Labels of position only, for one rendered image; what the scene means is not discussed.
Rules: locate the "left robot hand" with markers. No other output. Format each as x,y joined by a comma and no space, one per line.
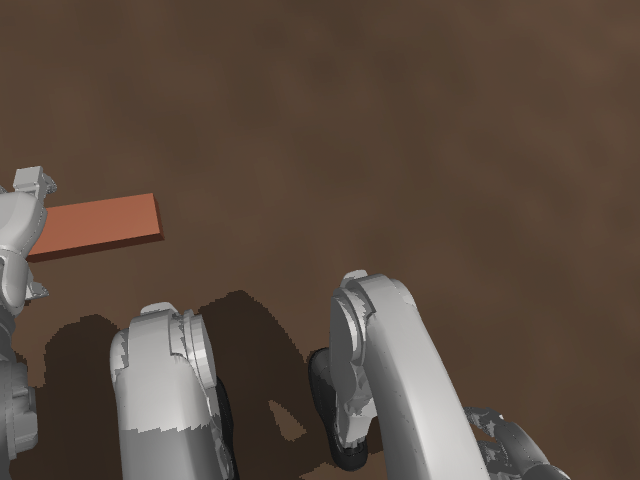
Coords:
23,216

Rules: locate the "right robot foot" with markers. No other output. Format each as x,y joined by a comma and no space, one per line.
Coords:
324,397

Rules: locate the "left robot arm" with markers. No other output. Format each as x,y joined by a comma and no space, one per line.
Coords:
18,415

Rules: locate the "right robot arm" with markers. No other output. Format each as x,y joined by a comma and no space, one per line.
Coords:
545,472

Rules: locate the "carton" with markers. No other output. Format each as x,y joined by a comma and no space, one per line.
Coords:
96,226

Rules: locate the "right robot hand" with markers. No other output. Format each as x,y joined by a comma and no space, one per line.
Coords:
513,454

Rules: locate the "left robot foot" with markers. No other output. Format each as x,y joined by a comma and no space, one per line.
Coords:
227,429

